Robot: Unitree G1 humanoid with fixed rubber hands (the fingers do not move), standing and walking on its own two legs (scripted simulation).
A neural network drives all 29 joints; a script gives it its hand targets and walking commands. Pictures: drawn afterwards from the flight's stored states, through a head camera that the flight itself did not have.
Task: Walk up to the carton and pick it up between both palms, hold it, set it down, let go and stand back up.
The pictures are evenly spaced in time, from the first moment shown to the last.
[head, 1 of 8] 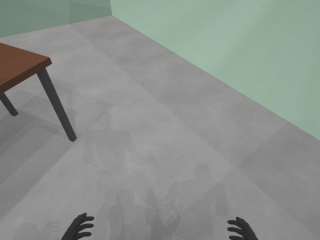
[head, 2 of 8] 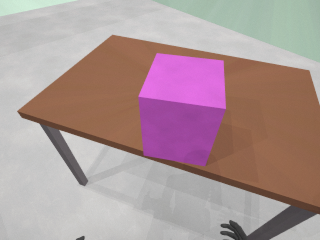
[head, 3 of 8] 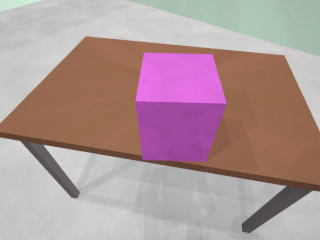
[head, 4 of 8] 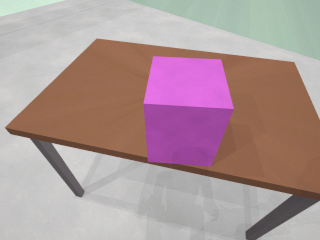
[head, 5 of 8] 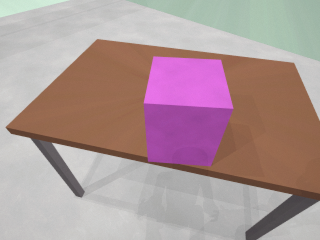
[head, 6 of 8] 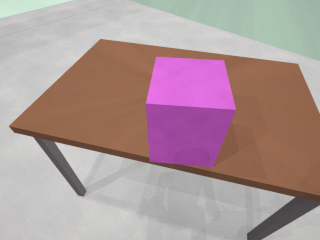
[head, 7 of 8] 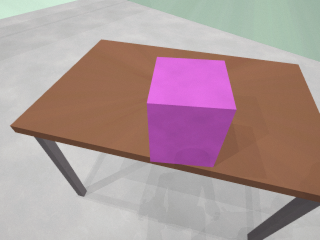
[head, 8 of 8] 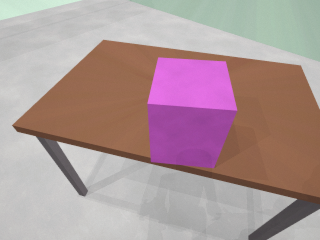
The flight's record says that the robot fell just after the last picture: no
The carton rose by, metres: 0.00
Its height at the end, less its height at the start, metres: +0.00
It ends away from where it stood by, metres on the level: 0.00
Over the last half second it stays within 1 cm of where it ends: yes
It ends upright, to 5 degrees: yes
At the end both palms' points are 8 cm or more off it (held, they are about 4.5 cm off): yes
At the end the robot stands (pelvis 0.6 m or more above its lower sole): yes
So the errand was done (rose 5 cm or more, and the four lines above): no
